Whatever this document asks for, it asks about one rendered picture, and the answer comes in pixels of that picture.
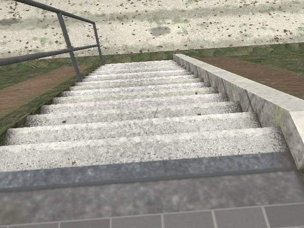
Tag stairs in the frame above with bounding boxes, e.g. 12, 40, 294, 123
3, 60, 262, 146

